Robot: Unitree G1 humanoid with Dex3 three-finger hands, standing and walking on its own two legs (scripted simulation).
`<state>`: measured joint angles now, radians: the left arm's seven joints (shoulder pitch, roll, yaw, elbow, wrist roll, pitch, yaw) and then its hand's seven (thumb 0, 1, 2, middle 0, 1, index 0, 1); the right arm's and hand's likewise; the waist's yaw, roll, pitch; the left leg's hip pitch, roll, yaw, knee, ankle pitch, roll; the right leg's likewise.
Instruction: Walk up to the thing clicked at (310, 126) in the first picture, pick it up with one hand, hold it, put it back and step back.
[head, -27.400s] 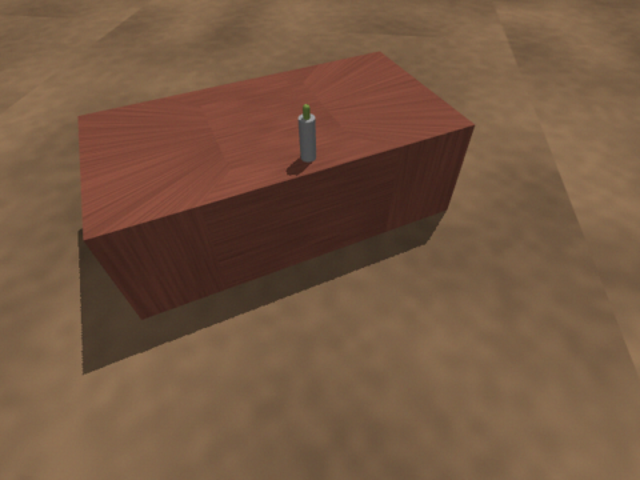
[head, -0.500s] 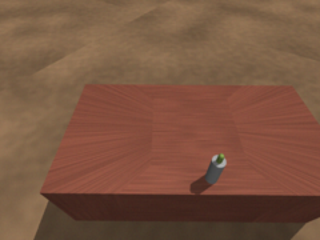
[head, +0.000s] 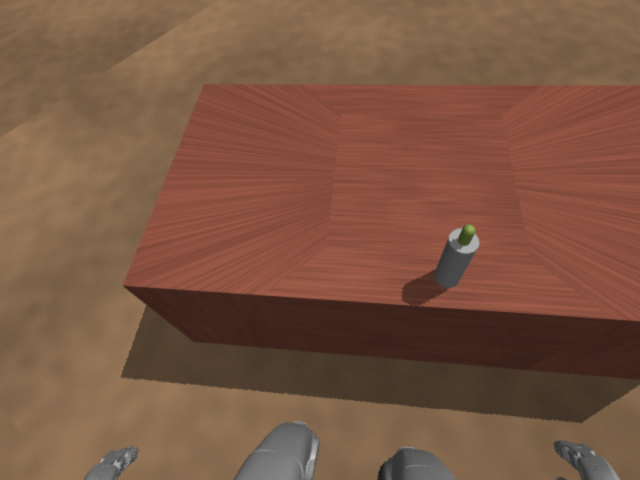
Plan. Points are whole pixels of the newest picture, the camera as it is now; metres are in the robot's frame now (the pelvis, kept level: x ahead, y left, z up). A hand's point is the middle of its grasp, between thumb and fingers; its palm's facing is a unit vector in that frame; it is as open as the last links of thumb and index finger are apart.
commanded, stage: step back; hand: right
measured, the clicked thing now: (457, 254) +0.49 -0.22 -0.21
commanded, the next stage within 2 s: none
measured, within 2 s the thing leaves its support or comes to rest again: neither
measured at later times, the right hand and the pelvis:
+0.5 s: hand out of the picture +0.02 -0.21 -0.13, palm faces -0.03 +0.92 -0.40, open 7.4 cm; pelvis -0.12 +0.05 +0.00, yaw -3 degrees
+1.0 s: hand out of the picture -0.22 -0.20 -0.16, palm faces -0.02 +0.92 -0.39, open 7.4 cm; pelvis -0.27 +0.07 -0.01, yaw -1 degrees
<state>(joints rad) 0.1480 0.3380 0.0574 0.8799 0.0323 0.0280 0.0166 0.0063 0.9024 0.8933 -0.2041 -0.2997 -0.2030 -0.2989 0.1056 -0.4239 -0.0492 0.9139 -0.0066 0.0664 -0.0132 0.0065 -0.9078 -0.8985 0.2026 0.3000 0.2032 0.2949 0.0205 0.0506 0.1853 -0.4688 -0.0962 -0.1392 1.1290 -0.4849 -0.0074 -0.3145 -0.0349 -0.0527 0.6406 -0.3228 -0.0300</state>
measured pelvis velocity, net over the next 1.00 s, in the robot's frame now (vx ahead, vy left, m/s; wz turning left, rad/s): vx -0.27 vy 0.07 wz -0.03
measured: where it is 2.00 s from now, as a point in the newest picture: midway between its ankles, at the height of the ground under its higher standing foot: outside the picture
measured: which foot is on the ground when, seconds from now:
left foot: up 0.00-0.16, down 0.18-0.62, up 0.64-0.90, down 0.92-1.00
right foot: down 0.00-0.20, up 0.22-0.56, down 0.58-0.94, up 0.96-1.00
